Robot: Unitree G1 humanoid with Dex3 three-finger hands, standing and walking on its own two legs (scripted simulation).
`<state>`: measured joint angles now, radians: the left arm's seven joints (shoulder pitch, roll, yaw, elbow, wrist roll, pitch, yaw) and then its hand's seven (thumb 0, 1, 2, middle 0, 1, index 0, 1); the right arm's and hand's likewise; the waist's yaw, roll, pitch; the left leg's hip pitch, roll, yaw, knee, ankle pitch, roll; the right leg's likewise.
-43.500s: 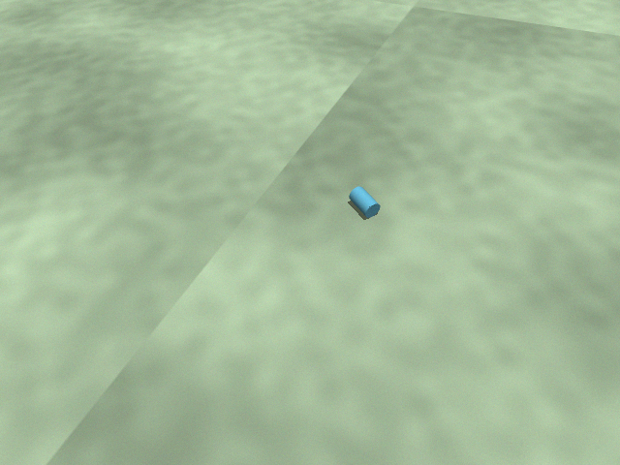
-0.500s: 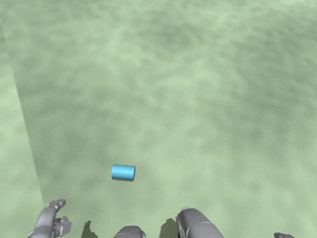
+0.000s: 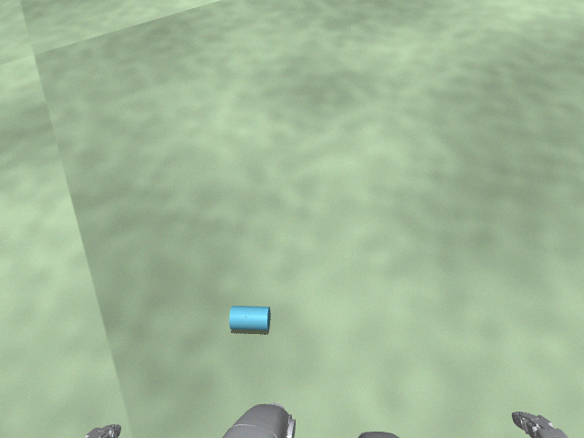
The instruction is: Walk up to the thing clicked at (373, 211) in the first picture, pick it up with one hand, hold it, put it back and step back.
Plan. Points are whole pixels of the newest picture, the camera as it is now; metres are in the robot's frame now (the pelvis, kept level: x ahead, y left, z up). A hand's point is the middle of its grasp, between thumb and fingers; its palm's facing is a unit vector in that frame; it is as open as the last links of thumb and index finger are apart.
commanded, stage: step back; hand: left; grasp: from above
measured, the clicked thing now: (250, 317) +0.53 +0.22 -0.73
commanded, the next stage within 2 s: none
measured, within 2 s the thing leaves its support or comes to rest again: neither
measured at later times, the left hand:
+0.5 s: hand out of the picture -0.06 +0.29 -0.16, palm faces +0.03 -0.94 -0.35, open 7.4 cm
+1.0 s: hand out of the picture -0.20 +0.25 -0.15, palm faces +0.06 -0.92 -0.40, open 7.4 cm
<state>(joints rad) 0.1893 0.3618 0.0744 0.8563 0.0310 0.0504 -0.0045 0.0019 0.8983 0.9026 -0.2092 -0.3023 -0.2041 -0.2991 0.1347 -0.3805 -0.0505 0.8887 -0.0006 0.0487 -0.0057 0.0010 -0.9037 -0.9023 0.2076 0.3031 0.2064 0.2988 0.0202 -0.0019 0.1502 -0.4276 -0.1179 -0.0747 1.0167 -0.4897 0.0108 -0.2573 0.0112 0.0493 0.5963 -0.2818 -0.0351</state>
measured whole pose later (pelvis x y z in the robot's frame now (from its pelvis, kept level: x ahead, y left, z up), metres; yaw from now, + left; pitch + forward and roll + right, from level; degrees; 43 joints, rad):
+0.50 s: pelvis -0.15 +0.01 +0.00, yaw +1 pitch -1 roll -2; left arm 0.18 0.42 0.10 0.79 0.02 0.09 0.01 0.00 0.90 0.90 -0.21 -0.30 -0.20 -0.30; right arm 0.14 -0.35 -0.04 0.82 -0.03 0.00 -0.03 0.00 -0.90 -0.90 0.21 0.30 0.21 0.30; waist 0.01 -0.06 0.17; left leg -0.31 0.02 -0.01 0.56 -0.22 0.02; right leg -0.38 0.09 0.18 1.11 -0.49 0.02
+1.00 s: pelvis -0.32 -0.03 -0.02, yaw +5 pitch -2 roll +0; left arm 0.12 0.39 0.08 0.72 0.04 0.07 0.01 0.00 0.90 0.90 -0.21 -0.30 -0.20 -0.30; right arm 0.26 -0.38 -0.04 0.88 -0.02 0.02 -0.03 0.00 -0.90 -0.90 0.21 0.30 0.21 0.30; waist -0.01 -0.02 0.17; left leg -0.25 -0.04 -0.03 0.68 -0.40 0.00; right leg -0.41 -0.04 -0.06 0.68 -0.24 -0.01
